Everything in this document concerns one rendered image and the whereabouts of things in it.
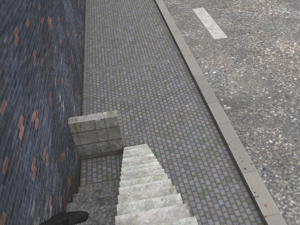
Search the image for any left robot hand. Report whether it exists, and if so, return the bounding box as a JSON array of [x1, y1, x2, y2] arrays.
[[39, 211, 89, 225]]

